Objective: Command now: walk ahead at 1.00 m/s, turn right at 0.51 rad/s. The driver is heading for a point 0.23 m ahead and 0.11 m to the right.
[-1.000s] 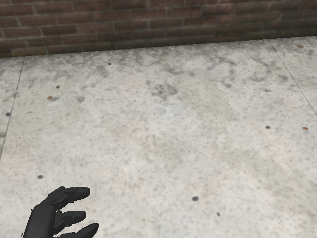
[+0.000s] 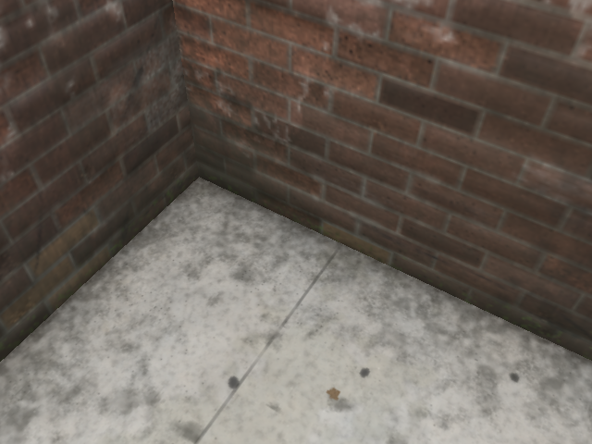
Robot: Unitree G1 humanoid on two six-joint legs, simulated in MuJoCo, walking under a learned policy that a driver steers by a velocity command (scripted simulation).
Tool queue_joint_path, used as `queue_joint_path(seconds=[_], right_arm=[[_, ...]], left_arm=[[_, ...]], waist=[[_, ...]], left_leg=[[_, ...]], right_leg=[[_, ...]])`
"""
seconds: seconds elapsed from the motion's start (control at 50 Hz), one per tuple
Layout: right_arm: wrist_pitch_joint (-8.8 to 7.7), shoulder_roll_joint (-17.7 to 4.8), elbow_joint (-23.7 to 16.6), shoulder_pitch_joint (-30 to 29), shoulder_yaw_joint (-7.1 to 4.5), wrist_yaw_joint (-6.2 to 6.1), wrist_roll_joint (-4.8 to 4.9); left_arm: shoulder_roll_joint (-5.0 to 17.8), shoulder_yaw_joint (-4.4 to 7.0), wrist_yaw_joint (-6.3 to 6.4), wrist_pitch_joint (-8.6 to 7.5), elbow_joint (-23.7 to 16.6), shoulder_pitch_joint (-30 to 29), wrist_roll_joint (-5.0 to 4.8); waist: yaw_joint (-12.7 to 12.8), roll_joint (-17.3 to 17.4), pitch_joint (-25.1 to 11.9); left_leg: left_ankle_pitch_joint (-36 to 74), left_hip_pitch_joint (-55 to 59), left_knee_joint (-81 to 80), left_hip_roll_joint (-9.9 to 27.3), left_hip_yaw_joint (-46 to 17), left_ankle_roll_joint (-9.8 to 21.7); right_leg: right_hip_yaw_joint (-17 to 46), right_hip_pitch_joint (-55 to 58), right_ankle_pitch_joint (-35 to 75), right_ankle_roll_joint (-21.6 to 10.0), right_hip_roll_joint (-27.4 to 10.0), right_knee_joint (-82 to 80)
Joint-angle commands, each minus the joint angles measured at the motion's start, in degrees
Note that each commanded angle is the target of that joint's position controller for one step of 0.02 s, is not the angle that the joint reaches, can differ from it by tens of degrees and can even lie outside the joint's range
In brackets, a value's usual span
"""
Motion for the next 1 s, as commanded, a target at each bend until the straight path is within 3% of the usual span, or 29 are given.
queue_joint_path(seconds=[0.02,0.06,0.1,0.12,0.14,0.16,0.18,0.2,0.22,0.24,0.26,0.28,0.3,0.34,0.4,0.46,0.52,0.56,0.58,0.6,0.62,0.64,0.66,0.7,0.74,0.76,0.86,1.0], right_arm=[[-1.55,-8.2,-3.2,-2.1,-1.43,-1.47,0.20],[-0.19,-9.4,-1.6,0.7,-1.45,-2.30,0.72],[1.75,-12.3,-0.7,2.4,-1.89,-3.77,0.72],[2.59,-13.6,-0.6,1.6,-2.22,-4.39,0.40],[3.27,-15.2,-1.5,-2.4,-2.56,-4.42,-0.66],[3.46,-14.7,-2.7,-7.7,-2.46,-3.95,0.08],[2.65,-3.2,-4.2,2.6,0.34,-2.15,-2.12],[1.11,-5.4,-1.0,10.6,1.48,-0.63,2.84],[0.91,-12.1,-2.0,0.0,0.04,-0.33,4.24],[0.98,-12.0,-5.5,-7.1,0.03,-0.62,4.16],[1.65,-10.4,-6.0,-9.5,0.59,-0.95,3.11],[2.56,-10.1,-6.0,-9.1,0.55,-1.16,2.14],[3.40,-10.3,-5.7,-6.9,0.46,-1.24,1.75],[3.69,-8.3,-6.0,-6.1,1.13,-2.15,0.94],[3.83,-6.4,-5.9,-7.7,2.09,-2.77,0.17],[4.30,-6.5,-4.8,-11.4,1.98,-2.42,0.49],[4.94,-8.1,-4.9,-16.2,1.40,-2.08,0.74],[4.75,-7.9,-4.5,-17.0,1.26,-1.80,0.37],[4.45,-8.1,-4.4,-17.3,1.18,-1.71,-0.19],[4.24,-11.0,-4.4,-17.5,0.74,-2.40,-0.87],[4.39,-13.3,-4.6,-17.0,0.28,-2.81,-0.57],[5.21,-10.3,-3.3,-18.6,0.65,-2.80,0.12],[5.58,-8.0,-3.7,-20.3,0.94,-2.27,0.63],[4.89,-7.5,-2.6,-20.3,1.17,-1.54,0.55],[4.08,-8.2,-0.7,-18.9,0.86,-1.23,0.86],[4.09,-8.3,-0.2,-18.2,0.84,-1.00,0.36],[4.92,-8.7,1.8,-18.4,0.34,-1.28,0.75],[6.44,-8.7,3.7,-20.3,-0.20,-1.63,1.01]], left_arm=[[1.0,-0.13,-1.70,-1.57,-4.4,-7.5,0.00],[0.5,-0.34,-3.28,-2.50,-6.3,-11.0,1.21],[2.6,0.61,-4.07,-2.92,-7.0,-8.3,1.79],[4.5,1.44,-3.90,-2.49,-5.4,-1.3,1.62],[8.1,2.89,-3.09,-1.64,-2.7,10.2,1.27],[9.7,3.56,-1.63,-0.66,-0.2,19.7,1.64],[14.9,3.38,-0.80,-0.36,0.8,18.1,4.24],[11.4,2.82,-0.97,-1.01,-0.6,19.0,6.80],[9.7,3.01,-1.02,-0.44,-2.4,16.5,5.53],[8.7,2.23,-0.97,-0.32,-2.7,10.4,3.74],[7.4,1.61,-0.53,-0.51,-3.2,5.7,2.63],[7.1,1.40,-0.13,-0.62,-3.2,3.6,3.01],[6.7,1.04,-0.26,-0.47,-3.2,2.6,3.78],[5.8,0.57,-0.53,-0.66,-2.1,2.4,3.24],[6.5,0.65,0.35,0.04,-1.4,1.5,3.31],[6.1,0.61,0.81,1.50,-0.8,1.6,3.25],[5.4,0.28,0.50,2.31,0.2,1.8,3.89],[4.6,-0.14,0.53,2.65,0.5,0.4,3.70],[3.6,-0.50,0.57,2.56,0.9,0.8,3.47],[2.4,-0.86,0.78,1.81,1.1,2.7,4.12],[0.7,-1.18,0.65,0.91,2.2,9.0,4.60],[0.1,-1.68,1.20,0.75,3.3,9.9,4.80],[2.4,-1.31,1.65,1.18,3.4,5.6,4.54],[4.3,-0.72,2.67,2.38,3.6,2.4,4.59],[4.3,-0.85,2.99,2.93,4.3,2.7,4.71],[4.5,-0.70,2.96,2.76,5.3,3.1,4.81],[4.0,-0.53,2.79,2.16,8.4,2.2,3.90],[4.0,-0.45,3.12,2.60,12.8,2.4,3.88]], waist=[[-0.8,2.4,6.6],[-1.2,3.0,8.0],[1.2,7.3,3.5],[5.1,9.9,-0.6],[11.4,11.8,-5.7],[17.8,9.2,-8.5],[6.9,-17.8,-14.6],[8.7,-11.5,-32.7],[13.0,0.0,-30.1],[9.4,5.1,-18.7],[6.6,9.9,-10.3],[4.4,9.4,-6.7],[2.5,7.2,-5.5],[1.2,3.0,-4.6],[0.7,0.6,-8.9],[2.1,-1.9,-12.9],[3.7,-3.0,-9.9],[2.9,-3.8,-7.3],[2.4,-3.4,-6.0],[3.8,-1.2,-5.4],[8.0,3.8,-7.1],[8.4,8.9,-8.9],[6.3,7.7,-6.0],[5.2,7.5,-3.6],[5.0,7.2,-4.1],[4.8,6.5,-4.4],[3.7,5.2,-7.7],[3.8,3.8,-7.2]], left_leg=[[28.3,-13.0,-11.0,12.4,1.5,-3.0],[45.8,-6.8,-6.8,13.7,2.5,-4.0],[70.6,1.3,2.2,15.6,2.0,-5.4],[78.3,3.4,9.4,16.6,1.0,-5.8],[80.4,2.8,20.9,16.7,0.3,-5.6],[69.9,-2.2,37.0,13.7,1.3,-5.9],[-15.0,-28.3,64.8,3.5,-2.2,-8.3],[-22.1,-38.4,78.9,-1.1,-19.6,-7.8],[-15.8,-37.2,76.2,2.2,-19.1,-6.7],[-11.7,-38.9,69.1,4.9,-16.0,-6.0],[-9.0,-38.0,65.3,7.4,-14.2,-6.5],[-7.0,-34.0,62.5,8.7,-13.7,-7.2],[-6.3,-29.9,60.5,9.7,-13.5,-7.8],[-6.8,-28.8,53.5,10.6,-12.6,-9.2],[1.5,-27.6,38.2,10.2,-10.7,-10.4],[13.0,-24.2,29.4,8.9,-10.0,-10.7],[13.6,-22.4,22.7,8.2,-10.0,-9.9],[16.1,-19.1,14.2,7.8,-9.8,-8.2],[21.0,-16.0,7.9,8.0,-10.2,-6.6],[31.2,-12.6,6.5,12.5,-15.1,-4.8],[39.7,-9.1,8.6,17.4,-19.3,-0.8],[29.4,-11.0,8.0,17.1,-19.0,1.7],[19.8,-14.7,7.2,13.8,-17.5,-0.3],[18.6,-16.5,6.4,11.2,-15.7,-2.8],[22.4,-14.7,7.0,10.8,-15.3,-2.9],[26.1,-13.5,7.2,10.8,-15.3,-2.9],[38.5,-6.4,8.9,11.3,-15.6,-1.3],[37.3,-5.7,7.2,10.8,-15.5,-0.9]], right_leg=[[-6.4,10.5,11.7,-0.9,3.1,-10.7],[-10.1,11.8,10.6,-2.3,7.1,-19.3],[-14.2,17.1,4.6,-3.3,12.9,-21.8],[-13.5,23.6,1.8,-4.0,14.5,-21.7],[-9.8,33.6,1.2,-5.4,13.5,-20.9],[-4.1,44.5,8.8,-6.6,9.7,-27.9],[8.5,69.6,42.5,-12.4,-2.5,-12.9],[34.3,82.3,28.8,-25.5,-14.2,-18.3],[30.1,74.4,20.8,-22.6,-11.2,-26.5],[25.7,62.3,9.4,-20.1,-8.8,-31.0],[22.2,50.1,8.9,-18.1,-8.1,-33.5],[19.1,41.1,12.1,-17.8,-6.4,-35.3],[15.9,35.0,14.1,-17.4,-5.0,-37.2],[9.8,30.4,23.8,-17.8,-3.7,-38.3],[2.3,31.8,29.9,-15.2,-0.5,-36.5],[-1.1,35.9,24.7,-11.9,1.0,-34.7],[0.7,35.1,12.1,-10.5,0.1,-34.1],[2.4,34.2,3.7,-9.0,-0.2,-32.0],[3.1,33.4,-1.8,-7.0,0.9,-30.9],[2.9,32.2,-7.2,-4.0,3.2,-29.0],[0.6,30.3,-18.7,-1.6,7.5,-28.3],[-0.4,33.5,-22.8,0.4,7.3,-30.0],[-1.1,35.0,-21.1,1.3,7.5,-30.8],[-1.0,35.4,-19.0,1.4,7.3,-30.5],[-0.4,36.3,-17.3,1.5,6.6,-31.2],[-0.3,36.5,-16.5,1.5,6.4,-31.3],[-0.7,36.1,-13.6,2.5,5.9,-31.4],[-1.5,37.0,-15.0,3.4,5.3,-32.5]])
